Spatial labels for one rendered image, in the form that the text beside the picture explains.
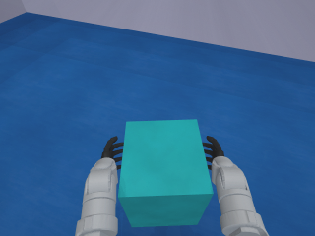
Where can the right robot hand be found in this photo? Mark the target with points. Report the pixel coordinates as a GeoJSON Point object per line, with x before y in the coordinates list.
{"type": "Point", "coordinates": [215, 150]}

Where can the carton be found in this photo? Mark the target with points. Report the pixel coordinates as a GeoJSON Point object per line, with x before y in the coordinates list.
{"type": "Point", "coordinates": [164, 177]}

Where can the left robot hand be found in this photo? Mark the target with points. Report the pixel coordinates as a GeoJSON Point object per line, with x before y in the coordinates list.
{"type": "Point", "coordinates": [109, 153]}

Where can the left robot forearm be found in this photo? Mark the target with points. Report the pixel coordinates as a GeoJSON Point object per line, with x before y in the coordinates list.
{"type": "Point", "coordinates": [98, 217]}

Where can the right robot forearm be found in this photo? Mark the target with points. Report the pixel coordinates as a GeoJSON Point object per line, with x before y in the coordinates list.
{"type": "Point", "coordinates": [238, 214]}

